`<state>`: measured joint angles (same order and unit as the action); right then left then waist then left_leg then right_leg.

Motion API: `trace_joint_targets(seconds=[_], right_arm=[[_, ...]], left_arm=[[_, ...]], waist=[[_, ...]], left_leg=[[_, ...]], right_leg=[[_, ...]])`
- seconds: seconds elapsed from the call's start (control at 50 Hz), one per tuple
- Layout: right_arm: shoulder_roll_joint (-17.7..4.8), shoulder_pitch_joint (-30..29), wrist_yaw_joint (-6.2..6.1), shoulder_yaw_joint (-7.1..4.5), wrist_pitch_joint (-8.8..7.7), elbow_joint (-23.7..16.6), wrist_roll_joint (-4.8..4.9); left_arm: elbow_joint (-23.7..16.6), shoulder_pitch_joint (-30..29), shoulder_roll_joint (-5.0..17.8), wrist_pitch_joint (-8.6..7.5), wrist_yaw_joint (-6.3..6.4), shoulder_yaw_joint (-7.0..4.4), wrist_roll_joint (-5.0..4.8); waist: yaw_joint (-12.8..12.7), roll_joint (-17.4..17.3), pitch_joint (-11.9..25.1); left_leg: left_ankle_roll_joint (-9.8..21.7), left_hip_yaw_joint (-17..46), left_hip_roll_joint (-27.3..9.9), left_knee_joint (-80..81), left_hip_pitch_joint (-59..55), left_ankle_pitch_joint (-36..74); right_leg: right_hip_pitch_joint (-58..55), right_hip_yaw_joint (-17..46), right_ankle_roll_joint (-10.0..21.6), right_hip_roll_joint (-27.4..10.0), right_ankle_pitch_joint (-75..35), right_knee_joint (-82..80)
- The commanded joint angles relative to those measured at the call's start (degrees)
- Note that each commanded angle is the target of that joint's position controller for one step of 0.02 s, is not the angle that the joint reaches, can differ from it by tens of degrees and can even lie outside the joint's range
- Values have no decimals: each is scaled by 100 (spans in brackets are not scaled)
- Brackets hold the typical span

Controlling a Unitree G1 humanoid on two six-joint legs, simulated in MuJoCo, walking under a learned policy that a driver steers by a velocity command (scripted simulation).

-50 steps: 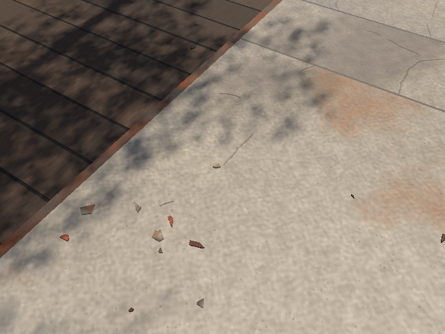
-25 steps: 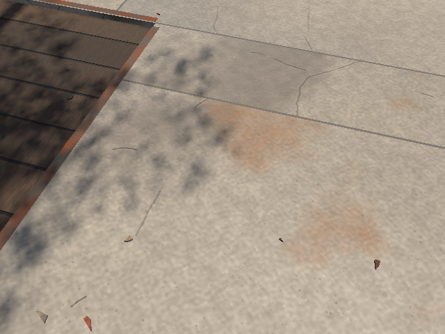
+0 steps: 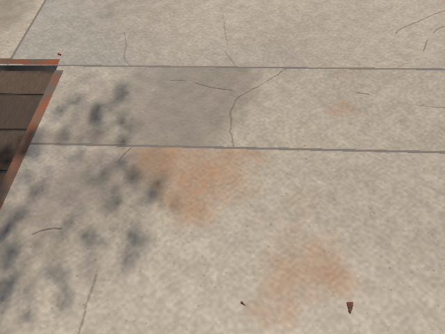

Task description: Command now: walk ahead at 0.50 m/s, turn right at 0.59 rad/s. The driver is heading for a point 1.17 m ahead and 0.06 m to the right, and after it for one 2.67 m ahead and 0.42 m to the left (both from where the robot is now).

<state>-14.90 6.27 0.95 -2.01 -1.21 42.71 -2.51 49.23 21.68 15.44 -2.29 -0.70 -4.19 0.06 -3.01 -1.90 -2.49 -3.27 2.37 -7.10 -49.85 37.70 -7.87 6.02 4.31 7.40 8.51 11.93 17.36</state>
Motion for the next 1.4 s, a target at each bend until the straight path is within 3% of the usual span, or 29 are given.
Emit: trace_joint_targets(seconds=[0.02, 0.12, 0.18, 0.2, 0.22, 0.24, 0.28, 0.3, 0.34, 0.42, 0.6, 0.64, 0.68, 0.7, 0.72, 0.74, 0.76, 0.78, 0.84, 1.0, 1.12, 1.18, 1.22, 1.24, 1.26, 1.28, 1.3, 1.34, 1.4], right_arm=[[-382, -610, 26, -51, -73, -511, 35], [-510, -986, 43, -28, -188, -754, 97], [-798, 338, -66, -152, -289, -396, 108], [-1069, 1119, -147, -243, -370, -249, 29], [-1548, 1854, -245, -338, -371, -289, -115], [-1738, 1528, -223, -396, -279, -281, -54], [-710, 807, -166, -191, -225, -402, 56], [-547, 675, -155, -139, -235, -364, 50], [-504, 824, -155, -115, -334, -186, 80], [-603, 1173, -41, -157, -523, 85, 143], [-802, 1863, -23, -198, -419, 643, 178], [-901, 1957, -42, -219, -349, 766, 171], [-933, 1937, -60, -208, -281, 862, 206], [-794, 1951, -68, -152, -276, 829, 220], [-355, 1970, -27, -20, -301, 475, 318], [-412, 2156, -30, -78, -279, 434, 241], [-741, 1655, -60, -187, -223, 434, 156], [-599, 1462, -22, -148, -261, 377, 191], [-357, 1749, 51, -114, -107, 640, 101], [-204, 515, 163, -124, -7, 325, 104], [-119, -506, 259, -11, -49, -101, 60], [-228, -230, 223, -60, -42, -103, 49], [-442, 766, 166, -183, -74, 155, 16], [-707, 1689, 108, -317, -110, 426, -52], [-1414, 2164, 2, -540, -80, 452, -69], [-1634, 1915, 25, -583, -36, 380, 128], [-1472, 1713, -4, -566, 1, 426, 241], [-892, 1172, -57, -418, -9, 405, 225], [-712, 968, -62, -340, -139, 364, 267]], left_arm=[[-284, 291, 898, -78, 34, -207, 7], [-323, 429, 1025, -61, 114, -228, 88], [-460, -63, 1168, -97, 97, -252, 84], [-490, -81, 987, -144, 42, -200, 33], [-694, 155, 421, -179, 32, -51, -100], [-851, 528, 512, -148, 37, -47, -43], [-599, 56, 776, -9, 6, -78, 144], [-623, -84, 652, 22, -48, -62, 135], [-626, -143, 560, 142, -145, -39, 232], [-788, -538, 398, 186, -226, 29, 217], [-1243, -2189, 217, 72, -296, 263, 216], [-1238, -2161, 295, 38, -242, 251, 239], [-927, -1265, 381, -52, -160, 184, 297], [-591, -330, 610, -111, -95, 82, 374], [-488, 537, 1197, -131, 2, -73, 469], [-426, 616, 1494, -69, 45, -159, 260], [-408, 216, 1225, -49, 58, -109, 104], [-425, -182, 881, -76, 52, -16, 92], [-392, -687, 369, -190, 43, 124, 92], [32, -158, 402, -388, 79, 104, 89], [344, 287, 525, -359, 187, 103, 106], [403, 222, 721, -290, 247, 70, 141], [388, 152, 884, -187, 271, 26, 172], [299, 50, 905, -165, 264, 27, 149], [-30, 174, 452, -216, 185, 134, 38], [-294, -24, 511, -269, 116, 92, 56], [-402, -588, 586, -316, 86, 93, 124], [-408, -646, 496, -379, 76, 124, 97], [-403, -430, 378, -70, 39, 146, 296]], waist=[[-115, 502, 34], [-165, 620, 34], [532, 545, 456], [899, 127, 986], [1021, -727, 1880], [561, -1732, 1988], [438, -42, 541], [345, -61, 256], [280, -409, 138], [253, -361, 184], [580, -379, -127], [525, -397, -108], [62, -255, 368], [-285, -35, 970], [-556, 971, 1823], [-375, 1549, 2078], [-271, 810, 1275], [-60, 673, 650], [403, 698, 222], [284, 509, -244], [21, 483, -425], [227, 646, -111], [655, 701, 512], [1105, 457, 1002], [1113, -598, 1643], [883, -950, 2028], [906, -219, 1347], [455, 366, 274], [122, 177, 263]], left_leg=[[-21, -164, 253, 668, 114, 560], [148, -97, 546, 1532, -411, 366], [417, -209, 873, 2209, -2503, -96], [627, 247, 363, 2457, -3718, -326], [967, 2077, -1237, 2765, -5136, -1700], [1471, 4416, -1942, 3552, -5224, -2043], [1388, 2878, -1435, 3568, -3771, -2188], [1221, 2052, -1127, 3718, -3314, -1417], [1102, 1112, -751, 3845, -2960, -229], [1304, 463, -744, 4045, -3089, 872], [1198, -414, -641, 4042, -3421, 1589], [1176, -400, -763, 3714, -3738, 2254], [1041, -685, -589, 2435, -3769, 3628], [918, -857, -355, 1312, -3162, 3121], [673, -1125, 143, -655, -1505, 865], [623, -631, 879, -1898, -298, -2372], [695, -89, 524, -2159, 169, -1984], [720, -86, 341, -1930, 137, -1505], [585, -91, 140, -1305, -660, -955], [444, -36, 232, -221, 174, 553], [737, -721, 396, 1233, -51, 737], [1081, -1082, 832, 1464, -678, -49], [1382, -1150, 1234, 1707, -1840, -533], [1644, -706, 1094, 2099, -3208, -454], [2311, 1623, -475, 2248, -4924, -814], [2946, 4217, -1355, 3144, -5599, -56], [2730, 3330, -1130, 3226, -5169, -49], [2210, 2151, -657, 3489, -3623, 668], [2028, 1399, -113, 3659, -2759, 1552]], right_leg=[[-155, 1303, 659, -1443, -1669, -438], [-495, 1658, 492, -1596, -2396, 102], [78, 1637, 133, -1328, -3134, 1200], [573, 1290, -25, -905, -2670, 2460], [1661, 640, -204, -370, -337, 4190], [2881, 241, -241, 11, 2025, 5082], [3085, 228, -255, -727, 1077, 5382], [2925, 167, -306, -894, 838, 5097], [2696, 69, -401, -1022, 639, 4899], [3012, 162, -491, -962, 151, 4529], [2429, -744, -456, -1029, -612, 1855], [2188, -862, -282, -928, -211, 1573], [917, -1014, -48, -607, -183, 966], [-438, -730, 121, -804, -172, 932], [-2148, 1373, 600, -2459, 602, 707], [-2478, 3371, 1032, -3320, 137, -2], [-1940, 2634, 887, -2977, 24, 23], [-1170, 1888, 738, -2714, -379, -130], [40, 651, 311, -2119, -948, -686], [-113, -598, 217, -2010, -1663, -1173], [-896, -1209, 64, -2177, -2773, -867], [-1387, -1494, -67, -2261, -5134, 133], [-1289, -1632, -118, -2256, -5862, 1825], [-448, -1704, -248, -2122, -4806, 3247], [1555, -1803, -522, -1488, -1672, 5418], [3088, -739, -661, -459, 1869, 6682], [3626, -94, -600, -942, 1312, 6634], [3261, -193, -622, -1362, 676, 5585], [2535, -269, -867, -1460, 611, 4874]])
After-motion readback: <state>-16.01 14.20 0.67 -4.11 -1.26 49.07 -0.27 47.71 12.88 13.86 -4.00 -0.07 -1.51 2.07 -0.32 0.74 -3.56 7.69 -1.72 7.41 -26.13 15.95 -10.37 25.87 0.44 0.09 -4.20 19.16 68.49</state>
